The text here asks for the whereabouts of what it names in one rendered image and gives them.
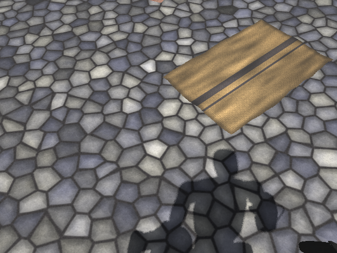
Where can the right robot hand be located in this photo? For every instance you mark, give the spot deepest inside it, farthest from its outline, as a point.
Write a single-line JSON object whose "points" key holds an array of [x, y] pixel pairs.
{"points": [[318, 247]]}

